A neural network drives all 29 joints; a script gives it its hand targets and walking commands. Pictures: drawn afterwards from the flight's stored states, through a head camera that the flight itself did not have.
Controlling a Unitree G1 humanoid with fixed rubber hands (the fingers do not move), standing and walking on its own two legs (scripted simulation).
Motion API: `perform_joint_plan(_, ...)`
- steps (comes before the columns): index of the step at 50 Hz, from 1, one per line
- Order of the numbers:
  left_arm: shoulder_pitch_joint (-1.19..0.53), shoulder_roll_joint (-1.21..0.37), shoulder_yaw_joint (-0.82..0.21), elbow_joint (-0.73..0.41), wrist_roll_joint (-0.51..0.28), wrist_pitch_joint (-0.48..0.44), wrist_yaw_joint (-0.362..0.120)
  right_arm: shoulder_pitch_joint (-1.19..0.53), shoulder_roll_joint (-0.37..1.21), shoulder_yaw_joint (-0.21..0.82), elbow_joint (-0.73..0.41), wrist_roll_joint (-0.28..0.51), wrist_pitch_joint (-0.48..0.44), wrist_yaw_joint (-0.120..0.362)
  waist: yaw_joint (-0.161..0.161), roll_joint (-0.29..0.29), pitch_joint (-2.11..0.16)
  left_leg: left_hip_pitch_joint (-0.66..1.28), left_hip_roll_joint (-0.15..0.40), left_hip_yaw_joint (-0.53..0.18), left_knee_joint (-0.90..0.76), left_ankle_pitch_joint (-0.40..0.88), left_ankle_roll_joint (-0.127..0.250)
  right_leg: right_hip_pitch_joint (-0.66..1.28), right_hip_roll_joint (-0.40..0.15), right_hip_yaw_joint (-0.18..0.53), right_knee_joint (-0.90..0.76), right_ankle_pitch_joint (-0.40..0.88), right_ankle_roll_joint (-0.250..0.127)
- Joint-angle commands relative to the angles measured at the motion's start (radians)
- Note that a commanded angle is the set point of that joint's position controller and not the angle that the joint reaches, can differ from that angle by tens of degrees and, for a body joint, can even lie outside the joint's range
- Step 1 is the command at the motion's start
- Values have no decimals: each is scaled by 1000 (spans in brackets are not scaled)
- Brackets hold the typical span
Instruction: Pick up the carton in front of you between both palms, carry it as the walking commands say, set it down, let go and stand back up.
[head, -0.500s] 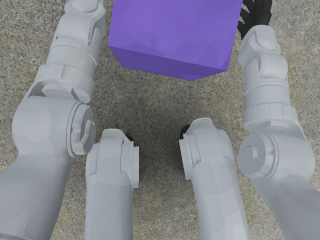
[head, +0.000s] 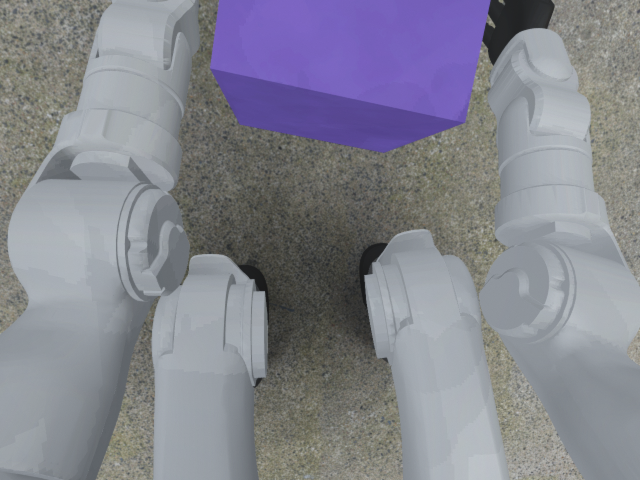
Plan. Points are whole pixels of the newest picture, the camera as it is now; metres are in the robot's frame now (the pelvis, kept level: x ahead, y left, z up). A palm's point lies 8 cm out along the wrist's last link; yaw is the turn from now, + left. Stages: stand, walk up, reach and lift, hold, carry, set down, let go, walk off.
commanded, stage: set down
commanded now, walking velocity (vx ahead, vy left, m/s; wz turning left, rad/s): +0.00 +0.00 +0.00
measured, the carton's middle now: (340, 30) +0.54 -0.05 -0.24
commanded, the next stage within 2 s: let go in 1.42 s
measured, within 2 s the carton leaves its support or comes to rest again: rests again in 0.16 s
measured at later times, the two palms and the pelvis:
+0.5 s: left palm out of the picture +0.59 +0.13 -0.16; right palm (558, 32) +0.51 -0.25 -0.16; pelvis +0.00 +0.00 -0.01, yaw -2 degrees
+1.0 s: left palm out of the picture +0.59 +0.14 +0.01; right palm out of the picture +0.51 -0.24 +0.01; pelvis +0.01 +0.00 +0.12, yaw -1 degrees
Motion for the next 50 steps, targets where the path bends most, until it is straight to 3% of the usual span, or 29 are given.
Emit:
perform_joint_plan(1, -213, -543, -137, 53, -18, 20, -138, -366, 480, 223, 68, 22, 13, 135, -19, 84, -734, 362, -10, 8, -212, 197, 24, 284, 19, -97, -129, 209, -50)
perform_joint_plan(4, -174, -351, -108, 35, -10, 1, -98, -275, 310, 162, 85, 10, -12, 91, -30, 87, -764, 406, 5, 7, -209, 219, 7, 304, 5, -112, -122, 225, -30)
perform_joint_plan(7, -137, 123, -79, -18, -50, -48, 14, -124, -128, 66, 89, 19, -87, -35, -57, 93, -837, 483, 35, 14, -211, 254, -24, 352, -22, -126, -125, 275, -17)
perform_joint_plan(9, -220, 207, -147, -45, -146, -78, 59, -171, -233, 107, 91, 109, -139, -97, -78, 95, -936, 514, 47, -7, -188, 326, -29, 372, -37, -123, -114, 352, -17)
perform_joint_plan(11, -273, 237, -207, -76, -227, -101, 75, -207, -267, 176, 101, 198, -168, -118, -82, 108, -1016, 542, 59, -28, -162, 403, -24, 394, -49, -106, -96, 426, -24)
perform_joint_plan(16, -338, 241, -318, -146, -351, -114, 68, -257, -292, 325, 89, 367, -187, -124, -84, 148, -1197, 609, 83, -15, -136, 436, -22, 490, -66, -92, -84, 520, -44)
perform_joint_plan(22, -301, 284, -332, -136, -381, -83, 70, -209, -325, 360, 26, 422, -156, -156, -86, 151, -1378, 689, 83, 22, -154, 374, -12, 618, -60, -105, -128, 503, -49)
perform_joint_plan(28, -269, 309, -251, -207, -323, -31, 83, -185, -289, 362, -137, 397, -90, -195, -61, 114, -1484, 682, 59, 59, -250, 281, 9, 753, -29, -113, -229, 453, -54)
perform_joint_plan(32, -213, 304, -180, -141, -272, -8, 66, -149, -232, 347, -125, 359, -53, -199, -37, 75, -1331, 569, 55, 60, -330, 217, 21, 712, -24, -102, -307, 389, -47)
perform_joint_plan(36, -166, 282, -139, -86, -235, -23, 41, -120, -191, 327, -100, 319, -55, -187, -33, 57, -1254, 522, 54, 53, -396, 216, 24, 669, -24, -94, -368, 383, -35)
perform_joint_plan(50, -144, 258, -142, -261, -210, 30, 19, -25, -222, 271, -240, 296, -12, -163, -67, 164, -1520, 907, 28, 49, -634, 388, -1, 737, -15, -132, -603, 476, -36)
